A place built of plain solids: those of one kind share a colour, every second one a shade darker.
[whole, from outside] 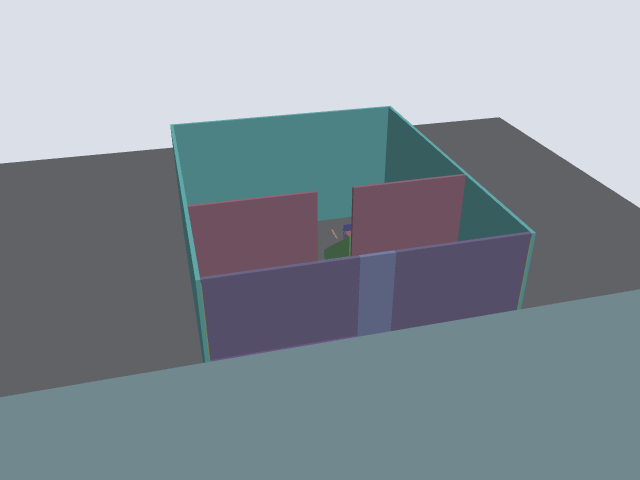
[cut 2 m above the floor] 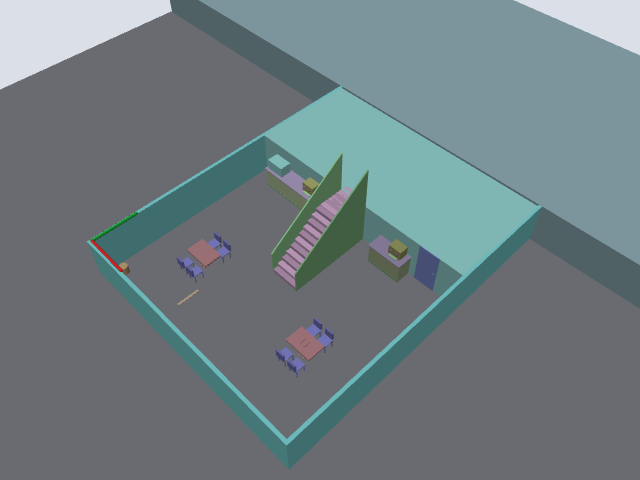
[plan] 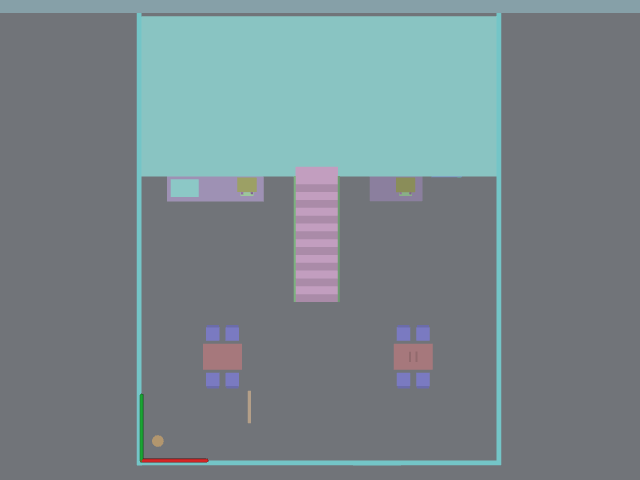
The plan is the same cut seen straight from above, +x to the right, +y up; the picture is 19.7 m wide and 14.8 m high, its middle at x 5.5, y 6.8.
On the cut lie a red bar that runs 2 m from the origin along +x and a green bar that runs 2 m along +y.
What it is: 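A cafe in the deep cellar of an old town house, fitted out in the 2010s to 2020s; 10.9 x 13.7 m; the hall a cellar under a ceiling 2.71 m high; over the flight a stairwell up to the entrance level's ceiling, 6.18 m over the hall's floor; the entrance level at street height, 3.04 m over the hall's floor, over the rear 4.9 m, with the street door 0.95 x 2.15 m and a glazed street front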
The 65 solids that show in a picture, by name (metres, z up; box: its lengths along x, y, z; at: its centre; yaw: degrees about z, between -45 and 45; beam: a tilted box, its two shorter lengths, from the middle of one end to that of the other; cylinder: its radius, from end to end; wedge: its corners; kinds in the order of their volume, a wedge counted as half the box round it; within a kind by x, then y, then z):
{
 "street_ground_1": {"box": [39.8, 12.65, 3.09], "at": [5.47, 20.12, 1.5]},
 "upper_1": {"box": [11.04, 4.94, 3.09], "at": [5.47, 11.23, 1.5]},
 "wall_1": {"box": [0.15, 13.95, 6.23], "at": [-0.07, 6.83, 3.06]},
 "wall_2": {"box": [6.95, 0.15, 6.23], "at": [3.33, -0.07, 3.06]},
 "wall_3": {"box": [1.5, 0.15, 6.23], "at": [7.25, -0.07, 3.06]},
 "wall_4": {"box": [3.39, 0.15, 6.23], "at": [9.39, -0.07, 3.06]},
 "wall_5": {"box": [0.15, 13.95, 6.23], "at": [11.02, 6.83, 3.06]},
 "stair_step_1": {"box": [1.32, 0.48, 0.23], "at": [5.4, 5.13, 0.06]},
 "stair_step_2": {"box": [1.32, 0.48, 0.41], "at": [5.4, 5.37, 0.15]},
 "stair_step_3": {"box": [1.32, 0.48, 0.59], "at": [5.4, 5.61, 0.24]},
 "stair_step_4": {"box": [1.32, 0.48, 0.77], "at": [5.4, 5.86, 0.33]},
 "stair_step_5": {"box": [1.32, 0.48, 0.94], "at": [5.4, 6.1, 0.42]},
 "stair_step_6": {"box": [1.32, 0.48, 1.12], "at": [5.4, 6.34, 0.51]},
 "stair_step_7": {"box": [1.32, 0.48, 1.3], "at": [5.4, 6.58, 0.6]},
 "stair_step_8": {"box": [1.32, 0.48, 1.48], "at": [5.4, 6.82, 0.69]},
 "stair_step_9": {"box": [1.32, 0.48, 1.66], "at": [5.4, 7.07, 0.78]},
 "stair_step_10": {"box": [1.32, 0.48, 1.84], "at": [5.4, 7.31, 0.87]},
 "stair_step_11": {"box": [1.32, 0.48, 2.02], "at": [5.4, 7.55, 0.96]},
 "stair_step_12": {"box": [1.32, 0.48, 2.2], "at": [5.4, 7.79, 1.05]},
 "stair_step_13": {"box": [1.32, 0.48, 2.37], "at": [5.4, 8.03, 1.14]},
 "stair_step_14": {"box": [1.32, 0.48, 2.55], "at": [5.4, 8.28, 1.23]},
 "stair_step_15": {"box": [1.32, 0.48, 2.73], "at": [5.4, 8.52, 1.32]},
 "stair_step_16": {"box": [1.32, 0.54, 2.91], "at": [5.4, 8.79, 1.41]},
 "window_wall_1": {"box": [4.8, 0.15, 3.14], "at": [2.4, 13.72, 4.61]},
 "window_wall_2": {"box": [4.94, 0.15, 3.14], "at": [8.47, 13.72, 4.61]},
 "entrance_wall_1": {"box": [4.69, 0.15, 3.19], "at": [2.35, 8.84, 4.58]},
 "entrance_wall_2": {"box": [4.83, 0.15, 3.19], "at": [8.53, 8.84, 4.58]},
 "counter_1": {"box": [2.95, 0.7, 1.05], "at": [2.27, 8.4, 0.47]},
 "counter_2": {"box": [1.59, 0.7, 1.05], "at": [7.84, 8.4, 0.47]},
 "stair_guard_1": {"wedge": [[4.69, 4.89, -0.02], [4.69, 4.89, 1.13], [4.69, 8.77, -0.02], [4.69, 8.77, 4.0], [4.75, 4.89, -0.02], [4.75, 4.89, 1.13], [4.75, 8.77, -0.02], [4.75, 8.77, 4.0]]},
 "stair_guard_2": {"wedge": [[6.05, 4.89, -0.02], [6.05, 4.89, 1.13], [6.05, 8.77, -0.02], [6.05, 8.77, 4.0], [6.11, 4.89, -0.02], [6.11, 4.89, 1.13], [6.11, 8.77, -0.02], [6.11, 8.77, 4.0]]},
 "street_door_wall_1": {"box": [1.2, 0.15, 3.14], "at": [5.4, 13.72, 4.61]},
 "coffee_machine_1": {"box": [0.6, 0.45, 0.45], "at": [3.25, 8.5, 1.26]},
 "coffee_machine_2": {"box": [0.6, 0.45, 0.45], "at": [8.14, 8.5, 1.26]},
 "display_1": {"box": [0.86, 0.55, 0.5], "at": [1.33, 8.4, 1.29]},
 "side_chair_1": {"box": [0.38, 0.08, 0.38], "at": [2.19, 2.26, 0.65]},
 "side_chair_2": {"box": [0.42, 0.42, 0.04], "at": [2.19, 2.5, 0.43]},
 "side_chair_3": {"box": [0.42, 0.42, 0.04], "at": [2.19, 3.9, 0.43]},
 "side_chair_4": {"box": [0.38, 0.08, 0.38], "at": [2.19, 4.14, 0.65]},
 "side_chair_5": {"box": [0.38, 0.08, 0.38], "at": [2.79, 2.26, 0.65]},
 "side_chair_6": {"box": [0.42, 0.42, 0.04], "at": [2.79, 2.5, 0.43]},
 "side_chair_7": {"box": [0.42, 0.42, 0.04], "at": [2.79, 3.9, 0.43]},
 "side_chair_8": {"box": [0.38, 0.08, 0.38], "at": [2.79, 4.14, 0.65]},
 "side_chair_9": {"box": [0.38, 0.08, 0.38], "at": [8.07, 2.26, 0.65]},
 "side_chair_10": {"box": [0.42, 0.42, 0.04], "at": [8.07, 2.5, 0.43]},
 "side_chair_11": {"box": [0.42, 0.42, 0.04], "at": [8.07, 3.9, 0.43]},
 "side_chair_12": {"box": [0.38, 0.08, 0.38], "at": [8.07, 4.14, 0.65]},
 "side_chair_13": {"box": [0.38, 0.08, 0.38], "at": [8.68, 2.26, 0.65]},
 "side_chair_14": {"box": [0.42, 0.42, 0.04], "at": [8.68, 2.5, 0.43]},
 "side_chair_15": {"box": [0.42, 0.42, 0.04], "at": [8.68, 3.9, 0.43]},
 "side_chair_16": {"box": [0.38, 0.08, 0.38], "at": [8.68, 4.14, 0.65]},
 "counter_top_1": {"box": [2.99, 0.78, 0.04], "at": [2.27, 8.38, 1.02]},
 "counter_top_2": {"box": [1.63, 0.78, 0.04], "at": [7.84, 8.38, 1.02]},
 "meeting_table_1": {"box": [1.2, 0.8, 0.07], "at": [2.5, 3.2, 0.71]},
 "meeting_table_2": {"box": [1.2, 0.8, 0.07], "at": [8.38, 3.2, 0.71]},
 "service_door_1": {"box": [0.95, 0.03, 2.1], "at": [9.41, 8.74, 1.0]},
 "back_foot_1": {"box": [4.94, 0.15, 0.07], "at": [8.47, 13.72, 3.08]},
 "back_corner_1": {"box": [0.04, 0.17, 2.99], "at": [0.0, 13.72, 4.54]},
 "back_corner_2": {"box": [0.04, 0.17, 2.99], "at": [10.94, 13.72, 4.54]},
 "plant_pot_1": {"cylinder": 0.18, "from": [0.5, 0.6, 0.0], "to": [0.5, 0.6, 0.38]},
 "counter_kick_1": {"box": [2.95, 0.012, 0.15], "at": [2.27, 8.04, 0.03]},
 "counter_kick_2": {"box": [1.59, 0.012, 0.15], "at": [7.84, 8.04, 0.03]},
 "cable_protector_1": {"box": [0.1, 1.0, 0.07], "at": [3.33, 1.65, -0.01]},
 "coffee_machine_drip_1": {"box": [0.4, 0.12, 0.03], "at": [3.25, 8.21, 1.05]},
 "coffee_machine_drip_2": {"box": [0.4, 0.12, 0.03], "at": [8.14, 8.21, 1.05]}
}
